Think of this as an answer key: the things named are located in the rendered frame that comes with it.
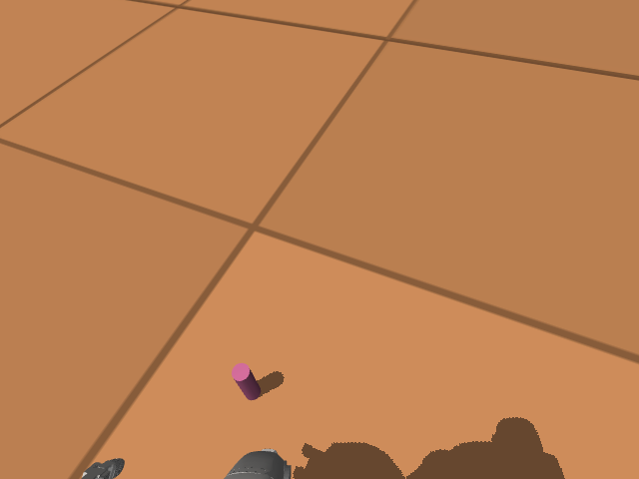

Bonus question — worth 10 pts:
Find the can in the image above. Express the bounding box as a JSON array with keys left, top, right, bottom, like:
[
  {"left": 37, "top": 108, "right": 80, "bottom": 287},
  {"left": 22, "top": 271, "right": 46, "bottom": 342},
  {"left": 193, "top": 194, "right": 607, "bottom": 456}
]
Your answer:
[{"left": 232, "top": 363, "right": 261, "bottom": 400}]

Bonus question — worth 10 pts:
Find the left robot hand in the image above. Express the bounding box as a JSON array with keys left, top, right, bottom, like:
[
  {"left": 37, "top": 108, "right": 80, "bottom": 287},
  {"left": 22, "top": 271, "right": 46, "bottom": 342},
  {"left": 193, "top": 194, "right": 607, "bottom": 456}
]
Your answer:
[{"left": 81, "top": 458, "right": 125, "bottom": 479}]

